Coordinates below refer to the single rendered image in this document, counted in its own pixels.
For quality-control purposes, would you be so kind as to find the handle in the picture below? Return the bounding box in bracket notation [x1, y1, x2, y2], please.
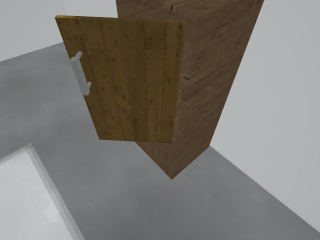
[70, 51, 91, 96]

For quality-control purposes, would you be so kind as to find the cupboard door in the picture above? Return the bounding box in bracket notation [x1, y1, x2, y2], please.
[55, 15, 186, 144]

